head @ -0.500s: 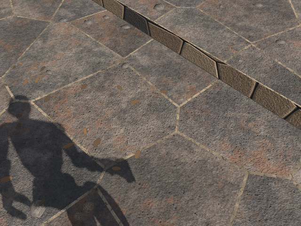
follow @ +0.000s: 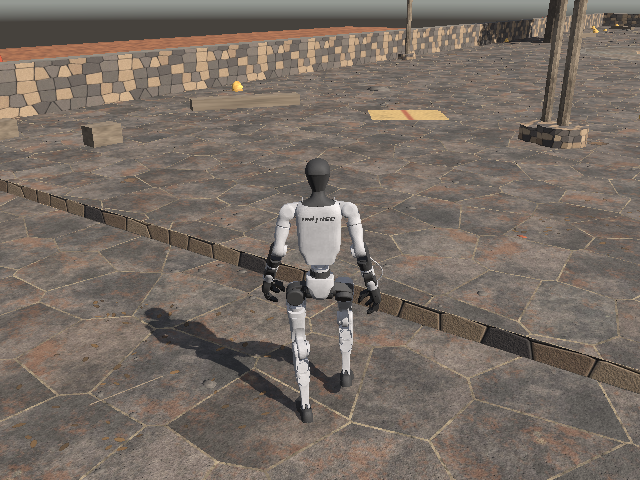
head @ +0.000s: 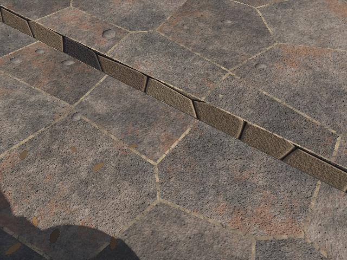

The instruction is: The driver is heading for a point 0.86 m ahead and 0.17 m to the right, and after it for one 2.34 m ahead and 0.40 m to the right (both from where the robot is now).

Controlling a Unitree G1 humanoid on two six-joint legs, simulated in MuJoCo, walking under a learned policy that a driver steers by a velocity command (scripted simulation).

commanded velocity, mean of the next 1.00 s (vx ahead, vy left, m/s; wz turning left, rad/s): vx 0.50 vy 0.00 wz -0.44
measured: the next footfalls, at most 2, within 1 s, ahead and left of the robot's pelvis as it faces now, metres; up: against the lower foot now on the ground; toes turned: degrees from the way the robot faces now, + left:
right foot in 0.20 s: +0.26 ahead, -0.10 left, +0.00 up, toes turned -12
left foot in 0.72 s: +0.60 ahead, -0.04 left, +0.00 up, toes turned -25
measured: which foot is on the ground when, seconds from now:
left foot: down 0.00-0.18, up 0.20-0.70, down 0.72-1.00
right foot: up 0.00-0.18, down 0.20-0.72, up 0.74-1.00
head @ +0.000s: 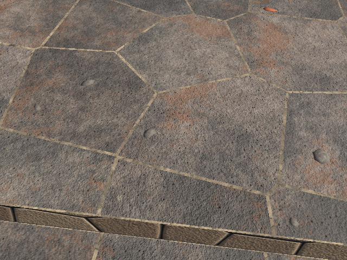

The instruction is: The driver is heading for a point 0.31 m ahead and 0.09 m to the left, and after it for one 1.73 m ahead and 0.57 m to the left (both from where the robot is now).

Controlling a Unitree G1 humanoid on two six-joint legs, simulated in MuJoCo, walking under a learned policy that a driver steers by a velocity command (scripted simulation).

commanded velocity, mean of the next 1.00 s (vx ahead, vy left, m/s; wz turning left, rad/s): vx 0.50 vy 0.00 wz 0.43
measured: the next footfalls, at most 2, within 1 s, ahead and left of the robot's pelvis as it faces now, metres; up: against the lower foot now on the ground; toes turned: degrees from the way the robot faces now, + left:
right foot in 0.22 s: +0.27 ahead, -0.12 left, +0.00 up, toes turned +2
left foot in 0.74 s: +0.42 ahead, +0.12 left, +0.00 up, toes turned +25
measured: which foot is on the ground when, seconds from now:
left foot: down 0.00-0.24, up 0.26-0.72, down 0.74-1.00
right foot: up 0.00-0.20, down 0.22-0.74, up 0.76-1.00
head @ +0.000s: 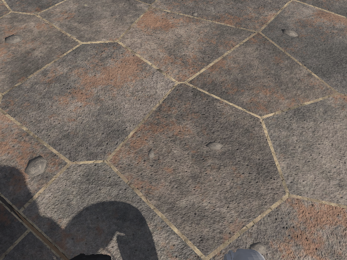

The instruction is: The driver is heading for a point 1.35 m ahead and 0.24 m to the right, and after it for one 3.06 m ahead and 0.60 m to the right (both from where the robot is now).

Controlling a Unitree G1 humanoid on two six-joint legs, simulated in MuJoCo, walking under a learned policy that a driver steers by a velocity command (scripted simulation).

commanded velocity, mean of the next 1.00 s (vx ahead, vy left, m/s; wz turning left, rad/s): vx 0.50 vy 0.00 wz -0.12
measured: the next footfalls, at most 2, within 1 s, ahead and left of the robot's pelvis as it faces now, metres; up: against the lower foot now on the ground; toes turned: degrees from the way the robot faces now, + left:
right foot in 0.24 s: +0.32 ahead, -0.11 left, +0.14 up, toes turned +3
left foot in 0.72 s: +0.59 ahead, +0.05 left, +0.14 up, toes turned -5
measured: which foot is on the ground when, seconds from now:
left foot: down 0.00-0.24, up 0.26-0.70, down 0.72-1.00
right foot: up 0.00-0.22, down 0.24-0.74, up 0.76-1.00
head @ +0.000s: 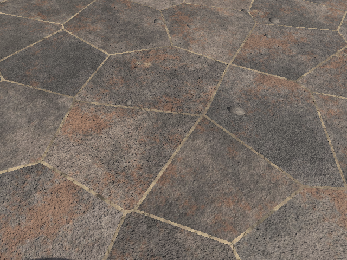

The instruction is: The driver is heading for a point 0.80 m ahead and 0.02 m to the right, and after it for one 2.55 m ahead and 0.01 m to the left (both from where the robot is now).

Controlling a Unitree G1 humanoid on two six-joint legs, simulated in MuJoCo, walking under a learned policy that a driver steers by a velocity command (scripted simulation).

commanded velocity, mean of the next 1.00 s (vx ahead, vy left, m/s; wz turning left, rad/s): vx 0.50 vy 0.00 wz -0.04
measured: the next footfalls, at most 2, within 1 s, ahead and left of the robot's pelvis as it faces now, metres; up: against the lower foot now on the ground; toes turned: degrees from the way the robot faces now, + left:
right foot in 0.24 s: +0.29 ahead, -0.14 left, +0.00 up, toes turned -13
left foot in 0.82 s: +0.63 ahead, -0.04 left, +0.00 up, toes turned -2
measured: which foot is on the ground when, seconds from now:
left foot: down 0.00-0.26, up 0.28-0.80, down 0.82-1.00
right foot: up 0.00-0.22, down 0.24-0.84, up 0.86-1.00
